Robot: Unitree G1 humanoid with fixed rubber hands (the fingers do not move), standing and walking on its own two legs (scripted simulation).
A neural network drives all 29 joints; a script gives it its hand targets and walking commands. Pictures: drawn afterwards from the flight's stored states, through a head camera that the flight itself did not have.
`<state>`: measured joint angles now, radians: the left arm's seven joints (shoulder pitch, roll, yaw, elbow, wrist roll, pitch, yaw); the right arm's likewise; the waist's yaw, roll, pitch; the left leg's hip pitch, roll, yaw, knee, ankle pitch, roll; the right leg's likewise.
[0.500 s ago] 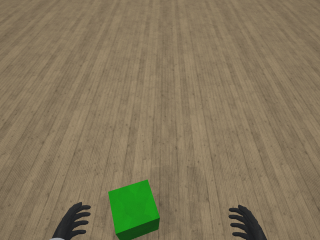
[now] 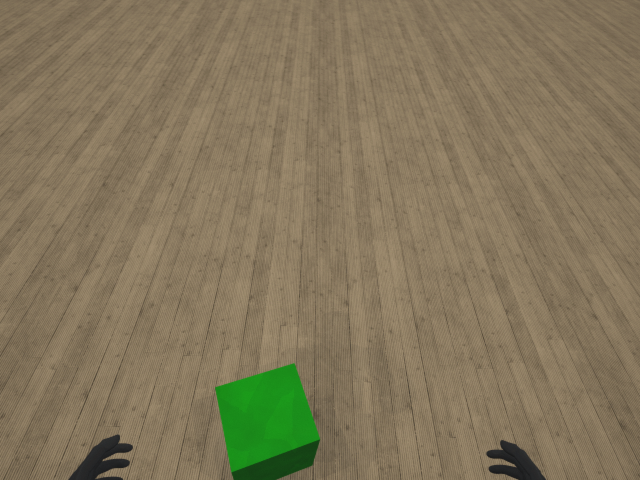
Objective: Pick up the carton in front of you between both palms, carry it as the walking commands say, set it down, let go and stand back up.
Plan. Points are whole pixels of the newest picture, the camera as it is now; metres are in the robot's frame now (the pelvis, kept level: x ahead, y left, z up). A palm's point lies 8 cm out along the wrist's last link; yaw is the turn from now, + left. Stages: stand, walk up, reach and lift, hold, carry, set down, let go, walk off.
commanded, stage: stand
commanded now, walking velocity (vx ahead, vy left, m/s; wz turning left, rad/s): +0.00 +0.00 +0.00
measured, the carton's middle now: (266, 428) +0.39 +0.09 -0.64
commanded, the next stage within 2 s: none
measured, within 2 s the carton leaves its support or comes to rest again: neither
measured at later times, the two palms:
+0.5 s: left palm out of the picture +0.14 +0.30 -0.10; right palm out of the picture +0.12 -0.28 -0.08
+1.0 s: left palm out of the picture +0.09 +0.31 -0.10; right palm out of the picture +0.08 -0.30 -0.08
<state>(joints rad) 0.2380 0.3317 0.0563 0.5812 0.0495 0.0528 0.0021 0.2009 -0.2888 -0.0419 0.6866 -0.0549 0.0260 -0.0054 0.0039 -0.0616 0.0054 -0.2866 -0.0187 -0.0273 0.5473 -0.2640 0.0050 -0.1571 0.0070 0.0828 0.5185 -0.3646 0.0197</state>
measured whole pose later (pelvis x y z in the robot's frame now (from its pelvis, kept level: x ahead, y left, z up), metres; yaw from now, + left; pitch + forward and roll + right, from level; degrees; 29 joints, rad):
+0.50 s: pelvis +0.01 +0.01 +0.00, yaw -1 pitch -1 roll +0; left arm 0.19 0.37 0.02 0.79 0.03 0.00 0.03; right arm 0.15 -0.32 -0.03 0.85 -0.03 0.00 -0.02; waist -0.01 -0.06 0.02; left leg -0.23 -0.02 0.00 0.51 -0.27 0.02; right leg -0.09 -0.01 0.10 0.45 -0.35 0.04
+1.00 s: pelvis +0.00 +0.01 +0.01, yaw -1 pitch -2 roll +0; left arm 0.18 0.39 0.01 0.92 0.03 0.00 0.02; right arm 0.13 -0.36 -0.02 0.99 -0.02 0.00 -0.01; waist -0.01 -0.04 0.03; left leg -0.19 -0.01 -0.01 0.44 -0.21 0.01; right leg -0.05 -0.01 0.09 0.37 -0.28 0.03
